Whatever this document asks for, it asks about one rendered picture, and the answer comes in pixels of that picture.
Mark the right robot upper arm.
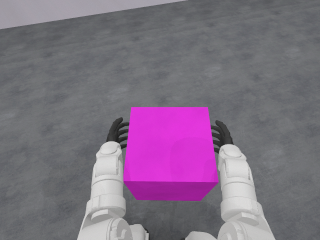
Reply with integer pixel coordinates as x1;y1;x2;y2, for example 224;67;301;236
217;220;275;240

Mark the robot left hand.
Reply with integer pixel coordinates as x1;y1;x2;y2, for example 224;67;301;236
106;117;130;149

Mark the left robot upper arm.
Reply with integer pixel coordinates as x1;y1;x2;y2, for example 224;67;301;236
77;217;133;240

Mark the robot left forearm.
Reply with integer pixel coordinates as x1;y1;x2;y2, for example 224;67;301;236
77;141;126;240

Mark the robot right forearm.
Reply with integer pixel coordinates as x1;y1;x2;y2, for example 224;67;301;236
218;144;275;238

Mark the robot right hand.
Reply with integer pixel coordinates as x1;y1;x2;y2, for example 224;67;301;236
210;120;234;154

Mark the left robot thigh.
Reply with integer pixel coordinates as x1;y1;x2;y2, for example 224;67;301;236
129;225;149;240

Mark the carton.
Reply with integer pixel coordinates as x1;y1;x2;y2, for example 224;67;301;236
123;107;219;201

